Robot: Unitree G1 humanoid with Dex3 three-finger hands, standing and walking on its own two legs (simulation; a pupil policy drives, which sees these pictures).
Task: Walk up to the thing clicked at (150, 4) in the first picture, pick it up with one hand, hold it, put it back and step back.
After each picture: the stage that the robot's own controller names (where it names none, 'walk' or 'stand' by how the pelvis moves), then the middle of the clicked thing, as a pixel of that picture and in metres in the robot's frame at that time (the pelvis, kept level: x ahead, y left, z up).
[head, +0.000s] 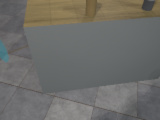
stand; out of the picture +1.04 -0.46 +0.08
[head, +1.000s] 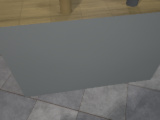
rise first; out of the picture +0.94 -0.32 +0.12
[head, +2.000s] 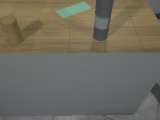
rise first; (103, 14) +0.66 -0.03 +0.10
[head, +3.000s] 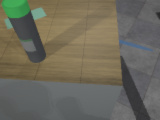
stand; (28, 33) +0.48 +0.23 +0.11
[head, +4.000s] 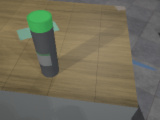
stand; (45, 48) +0.45 +0.14 +0.11
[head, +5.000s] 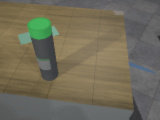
stand; (45, 53) +0.45 +0.15 +0.08
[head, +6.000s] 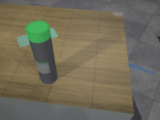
stand; (44, 56) +0.44 +0.15 +0.08
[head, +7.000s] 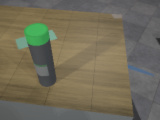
stand; (43, 59) +0.43 +0.15 +0.08
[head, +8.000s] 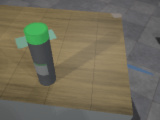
stand; (42, 58) +0.43 +0.15 +0.08
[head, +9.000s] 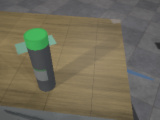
rise first; (42, 63) +0.42 +0.16 +0.08
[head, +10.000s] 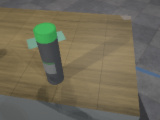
go down; (51, 57) +0.44 +0.15 +0.08
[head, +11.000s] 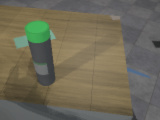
go down; (42, 57) +0.44 +0.14 +0.09
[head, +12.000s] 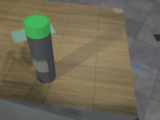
go down; (42, 53) +0.43 +0.14 +0.10
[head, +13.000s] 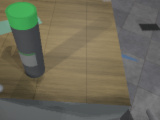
close in; (29, 46) +0.43 +0.15 +0.12
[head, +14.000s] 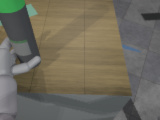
close; (21, 34) +0.45 +0.16 +0.15
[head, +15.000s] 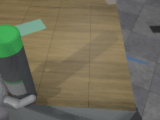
lift; (16, 72) +0.33 +0.18 +0.14
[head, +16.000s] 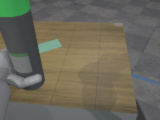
lift; (23, 47) +0.31 +0.15 +0.27
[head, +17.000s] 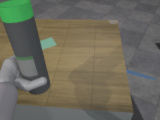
hold; (28, 52) +0.34 +0.15 +0.23
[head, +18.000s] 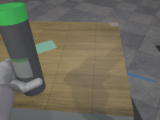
hold; (23, 54) +0.34 +0.16 +0.23
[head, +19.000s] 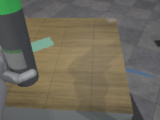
crouch; (16, 44) +0.35 +0.17 +0.25
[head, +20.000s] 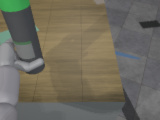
lower; (25, 36) +0.43 +0.14 +0.18
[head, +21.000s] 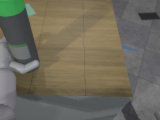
lower; (19, 37) +0.44 +0.16 +0.15
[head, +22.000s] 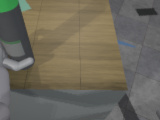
lower; (13, 34) +0.44 +0.16 +0.15
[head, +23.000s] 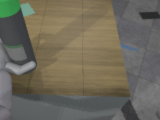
lower; (15, 38) +0.43 +0.17 +0.15
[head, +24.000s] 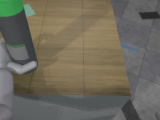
rest; (18, 38) +0.44 +0.16 +0.15
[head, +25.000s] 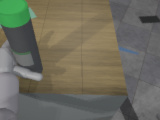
withdraw; (24, 45) +0.42 +0.15 +0.14
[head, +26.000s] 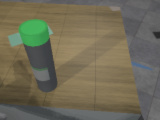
sink last; (42, 61) +0.39 +0.14 +0.13
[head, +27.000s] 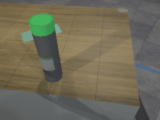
stand; (48, 52) +0.43 +0.14 +0.13
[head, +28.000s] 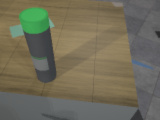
stand; (41, 50) +0.41 +0.14 +0.14
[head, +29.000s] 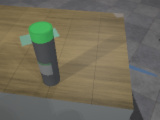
stand; (46, 57) +0.43 +0.14 +0.10
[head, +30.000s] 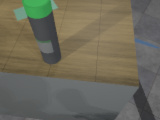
walk; (45, 34) +0.47 +0.13 +0.10
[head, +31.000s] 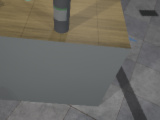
walk; (61, 4) +0.65 +0.10 +0.09
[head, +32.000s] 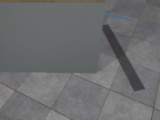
walk; out of the picture +0.98 +0.22 +0.11
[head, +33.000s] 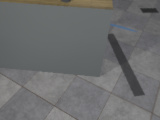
stand; out of the picture +1.08 +0.12 +0.09
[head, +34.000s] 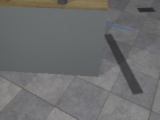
stand; out of the picture +1.10 +0.13 +0.08
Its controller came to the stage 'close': yes
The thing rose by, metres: 0.19
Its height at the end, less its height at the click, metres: +0.00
